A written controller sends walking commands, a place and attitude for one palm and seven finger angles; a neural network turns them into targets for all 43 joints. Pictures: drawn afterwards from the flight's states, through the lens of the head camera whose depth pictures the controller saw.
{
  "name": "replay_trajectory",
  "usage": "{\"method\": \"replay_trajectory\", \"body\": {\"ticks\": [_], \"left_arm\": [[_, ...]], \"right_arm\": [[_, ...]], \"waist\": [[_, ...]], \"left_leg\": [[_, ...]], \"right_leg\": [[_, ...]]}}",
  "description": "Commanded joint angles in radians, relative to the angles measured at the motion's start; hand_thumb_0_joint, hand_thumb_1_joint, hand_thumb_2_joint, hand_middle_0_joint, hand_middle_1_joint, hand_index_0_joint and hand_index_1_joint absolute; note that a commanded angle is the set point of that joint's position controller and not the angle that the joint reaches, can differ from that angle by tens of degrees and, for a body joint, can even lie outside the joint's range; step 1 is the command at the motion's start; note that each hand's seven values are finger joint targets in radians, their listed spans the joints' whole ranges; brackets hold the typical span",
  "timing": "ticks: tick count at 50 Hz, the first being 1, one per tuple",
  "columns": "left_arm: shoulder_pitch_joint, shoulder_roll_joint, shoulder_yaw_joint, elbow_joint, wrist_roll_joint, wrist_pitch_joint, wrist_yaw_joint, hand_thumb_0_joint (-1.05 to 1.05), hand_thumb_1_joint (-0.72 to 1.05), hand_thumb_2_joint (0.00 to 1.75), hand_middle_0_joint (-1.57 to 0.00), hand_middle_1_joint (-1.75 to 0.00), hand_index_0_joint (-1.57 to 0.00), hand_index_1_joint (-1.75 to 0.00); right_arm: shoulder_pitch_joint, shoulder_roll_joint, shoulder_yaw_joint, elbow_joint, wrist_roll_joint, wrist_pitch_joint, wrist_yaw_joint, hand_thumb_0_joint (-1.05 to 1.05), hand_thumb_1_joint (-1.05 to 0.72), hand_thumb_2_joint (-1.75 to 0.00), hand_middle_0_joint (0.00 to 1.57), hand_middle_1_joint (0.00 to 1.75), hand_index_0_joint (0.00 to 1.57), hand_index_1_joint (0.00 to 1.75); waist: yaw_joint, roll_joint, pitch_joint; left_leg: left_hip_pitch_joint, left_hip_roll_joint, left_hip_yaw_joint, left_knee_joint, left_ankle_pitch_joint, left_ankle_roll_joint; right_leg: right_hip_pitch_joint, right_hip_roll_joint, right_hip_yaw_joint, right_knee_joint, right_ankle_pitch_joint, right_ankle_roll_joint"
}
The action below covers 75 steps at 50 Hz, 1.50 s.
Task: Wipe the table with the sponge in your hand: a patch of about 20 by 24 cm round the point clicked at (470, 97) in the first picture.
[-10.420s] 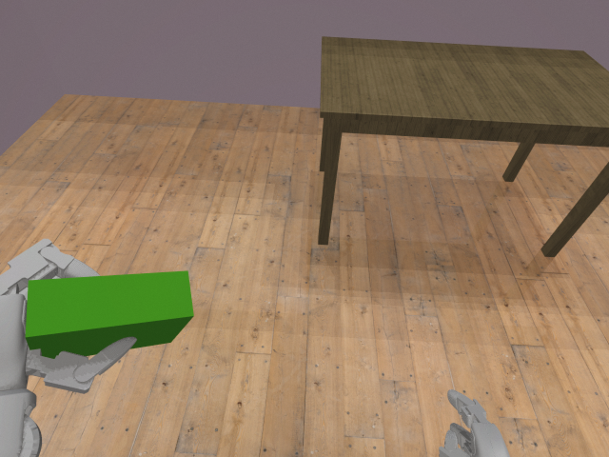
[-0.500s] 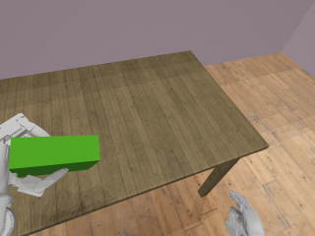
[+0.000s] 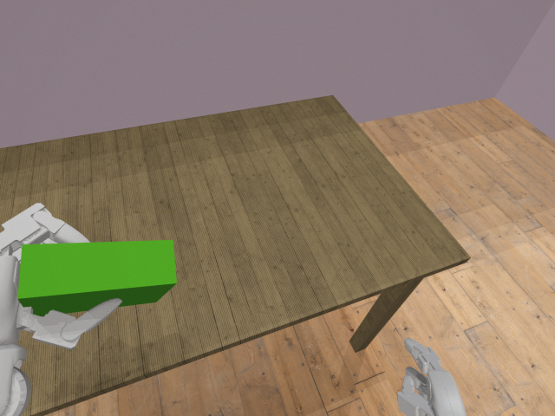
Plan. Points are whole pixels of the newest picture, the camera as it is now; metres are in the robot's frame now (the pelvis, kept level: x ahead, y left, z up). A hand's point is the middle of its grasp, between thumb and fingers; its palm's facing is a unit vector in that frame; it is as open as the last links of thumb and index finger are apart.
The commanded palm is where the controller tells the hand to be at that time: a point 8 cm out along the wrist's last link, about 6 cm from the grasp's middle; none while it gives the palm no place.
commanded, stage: shuffle to correct the standing spot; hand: left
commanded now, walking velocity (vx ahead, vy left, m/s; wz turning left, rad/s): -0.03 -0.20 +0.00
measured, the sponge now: (124, 277) +0.23 +0.20 +0.13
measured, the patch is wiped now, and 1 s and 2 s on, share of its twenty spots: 0.00 0.00 0.00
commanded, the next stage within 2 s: come to a stop and stand still in 0.36 s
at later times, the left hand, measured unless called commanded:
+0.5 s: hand (129, 282) +0.22 +0.18 +0.15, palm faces +0.31 -0.87 -0.39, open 9.3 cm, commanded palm +0.16 +0.22 +0.17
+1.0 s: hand (72, 246) +0.24 +0.25 +0.17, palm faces +0.44 -0.78 -0.44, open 9.3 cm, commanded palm +0.16 +0.24 +0.17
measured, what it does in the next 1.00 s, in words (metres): stands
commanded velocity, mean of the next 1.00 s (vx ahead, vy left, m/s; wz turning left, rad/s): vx -0.02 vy -0.06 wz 0.00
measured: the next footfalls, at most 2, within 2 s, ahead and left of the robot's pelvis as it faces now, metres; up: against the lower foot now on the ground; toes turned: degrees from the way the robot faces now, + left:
none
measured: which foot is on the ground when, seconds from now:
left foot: down 0.00-1.00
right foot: down 0.00-1.00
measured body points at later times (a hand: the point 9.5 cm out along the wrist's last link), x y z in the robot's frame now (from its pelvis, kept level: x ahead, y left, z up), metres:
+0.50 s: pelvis +0.00 -0.05 +0.00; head +0.03 -0.04 +0.44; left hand +0.19 +0.23 +0.17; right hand +0.18 -0.29 -0.08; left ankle +0.01 +0.09 -0.74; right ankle +0.01 -0.13 -0.74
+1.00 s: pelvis +0.00 -0.04 +0.00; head +0.03 -0.02 +0.45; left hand +0.21 +0.29 +0.19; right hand +0.19 -0.26 -0.08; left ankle +0.01 +0.09 -0.74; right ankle +0.01 -0.13 -0.74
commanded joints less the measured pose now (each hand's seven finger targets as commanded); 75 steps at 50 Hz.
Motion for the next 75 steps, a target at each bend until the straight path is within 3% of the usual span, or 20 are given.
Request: {"method": "replay_trajectory", "body": {"ticks": [1, 20, 24, 29, 32, 38, 44, 45, 46, 47, 49, 51, 53, 58, 59, 64, 69, 70, 74, 75], "left_arm": [[-0.115, 0.159, 0.108, -0.234, -0.016, -0.066, 0.018, 0.0, 0.1, 1.3, -1.2, -1.6, -1.2, -1.6], [-0.03, 0.177, 0.137, -0.282, -0.049, -0.031, 0.0, 0.0, 0.1, 1.3, -1.2, -1.6, -1.2, -1.6], [-0.009, 0.207, 0.166, -0.279, -0.054, -0.018, 0.004, 0.0, 0.1, 1.3, -1.2, -1.6, -1.2, -1.6], [0.013, 0.202, 0.152, -0.257, -0.044, -0.007, 0.038, 0.0, 0.1, 1.3, -1.2, -1.6, -1.2, -1.6], [0.008, 0.195, 0.142, -0.242, -0.038, -0.008, 0.043, 0.0, 0.1, 1.3, -1.2, -1.6, -1.2, -1.6], [-0.028, 0.19, 0.127, -0.231, -0.032, -0.007, 0.044, 0.0, 0.1, 1.3, -1.2, -1.6, -1.2, -1.6], [-0.028, 0.185, 0.114, -0.224, -0.029, 0.003, 0.037, 0.0, 0.1, 1.3, -1.2, -1.6, -1.2, -1.6], [-1.02, 0.928, 0.663, -0.422, 0.122, -0.091, 0.032, 0.0, 0.1, 1.3, -1.2, -1.6, -1.2, -1.6], [-0.468, 0.358, 0.288, 0.132, 0.044, -0.056, -0.006, 0.0, 0.1, 1.3, -1.2, -1.6, -1.2, -1.6], [-0.234, 0.224, 0.182, 0.149, 0.02, -0.064, -0.013, 0.0, 0.1, 1.3, -1.2, -1.6, -1.2, -1.6], [-0.087, 0.089, 0.045, -0.066, -0.024, -0.099, -0.011, 0.0, 0.1, 1.3, -1.2, -1.6, -1.2, -1.6], [-0.071, 0.15, 0.056, -0.206, -0.015, -0.099, 0.003, 0.0, 0.1, 1.3, -1.2, -1.6, -1.2, -1.6], [-0.045, 0.187, 0.091, -0.228, -0.014, -0.097, 0.014, 0.0, 0.1, 1.3, -1.2, -1.6, -1.2, -1.6], [-0.099, 0.257, 0.198, -0.228, -0.022, -0.122, 0.024, 0.0, 0.1, 1.3, -1.2, -1.6, -1.2, -1.6], [-0.129, 0.284, 0.222, -0.251, -0.02, -0.127, 0.027, 0.0, 0.1, 1.3, -1.2, -1.6, -1.2, -1.6], [-0.177, 0.207, 0.137, -0.269, -0.011, -0.142, 0.018, 0.0, 0.1, 1.3, -1.2, -1.6, -1.2, -1.6], [-0.148, 0.173, 0.101, -0.246, 0.005, -0.13, 0.022, 0.0, 0.1, 1.3, -1.2, -1.6, -1.2, -1.6], [-0.149, 0.143, 0.073, -0.229, 0.003, -0.132, 0.017, 0.0, 0.1, 1.3, -1.2, -1.6, -1.2, -1.6], [-0.144, 0.197, 0.139, -0.235, 0.008, -0.125, 0.027, 0.0, 0.1, 1.3, -1.2, -1.6, -1.2, -1.6], [-0.136, 0.164, 0.111, -0.207, 0.0, -0.126, 0.02, 0.0, 0.1, 1.3, -1.2, -1.6, -1.2, -1.6]], "right_arm": [[-0.087, -0.127, -0.054, -0.165, 0.003, -0.052, -0.009, 0.0, -0.9, -0.9, 0.2, 0.3, 0.2, 0.3], [-0.083, -0.13, -0.074, -0.179, -0.002, -0.034, -0.001, 0.0, -0.9, -0.9, 0.2, 0.3, 0.2, 0.3], [-0.097, -0.13, -0.078, -0.181, 0.005, -0.033, -0.008, 0.0, -0.9, -0.9, 0.2, 0.3, 0.2, 0.3], [-0.109, -0.131, -0.063, -0.163, 0.015, -0.025, -0.015, 0.0, -0.9, -0.9, 0.2, 0.3, 0.2, 0.3], [-0.104, -0.135, -0.056, -0.16, 0.01, -0.018, -0.018, 0.0, -0.9, -0.9, 0.2, 0.3, 0.2, 0.3], [-0.109, -0.136, -0.057, -0.154, 0.009, -0.018, -0.023, 0.0, -0.9, -0.9, 0.2, 0.3, 0.2, 0.3], [-0.118, -0.13, -0.051, -0.152, 0.008, -0.021, -0.023, 0.0, -0.9, -0.9, 0.2, 0.3, 0.2, 0.3], [0.053, -0.153, -0.091, -0.132, -0.023, -0.058, -0.025, 0.0, -0.9, -0.9, 0.2, 0.3, 0.2, 0.3], [-0.021, -0.055, -0.049, -0.084, -0.011, -0.054, -0.016, 0.0, -0.9, -0.9, 0.2, 0.3, 0.2, 0.3], [-0.026, -0.128, -0.078, -0.158, -0.002, -0.071, -0.008, 0.0, -0.9, -0.9, 0.2, 0.3, 0.2, 0.3], [-0.068, -0.122, -0.067, -0.144, 0.013, -0.078, 0.026, 0.0, -0.9, -0.9, 0.2, 0.3, 0.2, 0.3], [-0.066, -0.139, -0.07, -0.155, -0.001, -0.084, 0.039, 0.0, -0.9, -0.9, 0.2, 0.3, 0.2, 0.3], [-0.076, -0.137, -0.064, -0.161, -0.004, -0.087, 0.036, 0.0, -0.9, -0.9, 0.2, 0.3, 0.2, 0.3], [-0.079, -0.124, -0.051, -0.172, 0.0, -0.09, 0.004, 0.0, -0.9, -0.9, 0.2, 0.3, 0.2, 0.3], [-0.09, -0.123, -0.047, -0.168, 0.003, -0.094, -0.003, 0.0, -0.9, -0.9, 0.2, 0.3, 0.2, 0.3], [-0.081, -0.12, -0.043, -0.151, -0.001, -0.121, 0.003, 0.0, -0.9, -0.9, 0.2, 0.3, 0.2, 0.3], [-0.071, -0.129, -0.048, -0.135, -0.007, -0.119, 0.021, 0.0, -0.9, -0.9, 0.2, 0.3, 0.2, 0.3], [-0.057, -0.133, -0.046, -0.131, -0.014, -0.108, 0.024, 0.0, -0.9, -0.9, 0.2, 0.3, 0.2, 0.3], [-0.079, -0.128, -0.047, -0.143, -0.008, -0.09, 0.02, 0.0, -0.9, -0.9, 0.2, 0.3, 0.2, 0.3], [-0.073, -0.127, -0.04, -0.144, -0.014, -0.08, 0.02, 0.0, -0.9, -0.9, 0.2, 0.3, 0.2, 0.3]], "waist": [[-0.006, 0.123, -0.132], [-0.012, 0.094, -0.182], [-0.013, 0.078, -0.17], [-0.013, 0.047, -0.143], [-0.01, 0.003, -0.134], [-0.006, 0.015, -0.149], [-0.008, 0.034, -0.161], [0.016, -0.13, 0.022], [0.009, -0.139, -0.182], [0.05, -0.005, -0.142], [0.023, 0.168, -0.228], [0.026, 0.082, -0.215], [0.024, 0.033, -0.182], [0.012, 0.066, -0.143], [0.007, 0.112, -0.141], [0.004, 0.186, -0.173], [0.003, 0.166, -0.172], [0.003, 0.159, -0.157], [0.004, 0.167, -0.142], [0.003, 0.15, -0.13]], "left_leg": [[0.014, 0.124, -0.118, -0.141, 0.08, -0.05], [0.028, 0.132, -0.068, -0.003, 0.136, -0.035], [0.027, 0.117, -0.059, 0.024, 0.088, -0.035], [0.027, 0.053, -0.056, 0.088, -0.008, -0.027], [0.013, 0.051, -0.065, 0.085, 0.018, -0.02], [0.06, 0.071, -0.068, 0.031, 0.116, -0.013], [0.087, 0.084, -0.08, -0.017, 0.179, -0.018], [-0.073, 0.064, 0.043, 0.141, 0.134, -0.022], [-0.028, -0.032, 0.003, 0.112, 0.106, -0.012], [0.0, 0.007, 0.003, 0.09, 0.106, -0.033], [0.064, 0.046, -0.027, -0.011, 0.172, -0.011], [0.061, 0.068, -0.064, -0.009, 0.251, -0.014], [0.019, 0.074, -0.096, -0.043, 0.181, -0.02], [-0.066, 0.098, -0.137, -0.107, 0.054, -0.012], [-0.05, 0.104, -0.138, -0.118, 0.058, -0.015], [0.035, 0.114, -0.13, -0.098, 0.211, -0.05], [0.055, 0.127, -0.13, -0.087, 0.321, -0.083], [0.029, 0.132, -0.14, -0.102, 0.302, -0.085], [0.007, 0.13, -0.136, -0.12, 0.205, -0.098], [-0.03, 0.129, -0.141, -0.133, 0.15, -0.09]], "right_leg": [[0.058, -0.006, 0.038, 0.003, 0.07, -0.013], [0.015, -0.025, 0.065, 0.002, 0.157, -0.03], [-0.009, -0.047, 0.099, -0.016, 0.144, -0.038], [-0.058, -0.119, 0.195, -0.136, -0.015, -0.031], [-0.042, -0.124, 0.187, -0.143, -0.008, -0.008], [0.004, -0.102, 0.143, -0.09, 0.137, 0.006], [0.037, -0.079, 0.11, -0.052, 0.213, -0.017], [-0.106, -0.09, 0.151, -0.158, 0.29, 0.104], [0.044, -0.136, 0.16, -0.039, 0.328, -0.012], [0.042, -0.146, 0.252, -0.047, 0.412, -0.002], [0.124, -0.106, 0.157, 0.039, 0.271, -0.003], [0.102, -0.069, 0.111, 0.038, 0.19, -0.01], [0.085, -0.049, 0.096, 0.033, 0.095, -0.023], [0.104, -0.04, 0.058, 0.071, 0.059, -0.021], [0.09, -0.038, 0.049, 0.082, 0.056, -0.02], [0.07, -0.038, 0.03, 0.096, 0.085, -0.025], [0.058, -0.03, 0.022, 0.09, 0.072, -0.026], [0.052, -0.025, 0.016, 0.088, 0.043, -0.025], [0.065, -0.026, 0.027, 0.073, 0.044, -0.028], [0.074, -0.024, 0.021, 0.062, 0.035, -0.025]]}}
